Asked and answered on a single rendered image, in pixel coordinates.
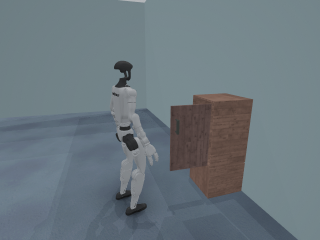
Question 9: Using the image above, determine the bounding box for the right robot forearm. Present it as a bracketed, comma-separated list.
[132, 114, 150, 147]

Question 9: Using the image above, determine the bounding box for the robot right foot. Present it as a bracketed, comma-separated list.
[125, 203, 147, 216]

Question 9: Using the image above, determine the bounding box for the left robot upper arm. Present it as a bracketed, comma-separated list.
[109, 85, 115, 112]

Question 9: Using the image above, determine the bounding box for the robot right hand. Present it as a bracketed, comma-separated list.
[144, 144, 159, 166]

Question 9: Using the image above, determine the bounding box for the left robot thigh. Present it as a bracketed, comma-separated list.
[115, 133, 134, 170]

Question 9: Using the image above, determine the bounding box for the left robot forearm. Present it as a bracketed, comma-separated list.
[110, 110, 121, 128]

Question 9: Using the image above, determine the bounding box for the right robot upper arm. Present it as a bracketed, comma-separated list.
[124, 87, 137, 123]

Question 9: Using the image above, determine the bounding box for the cupboard door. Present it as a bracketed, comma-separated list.
[169, 103, 212, 171]

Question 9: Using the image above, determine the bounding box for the handle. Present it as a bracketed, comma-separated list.
[175, 119, 180, 135]

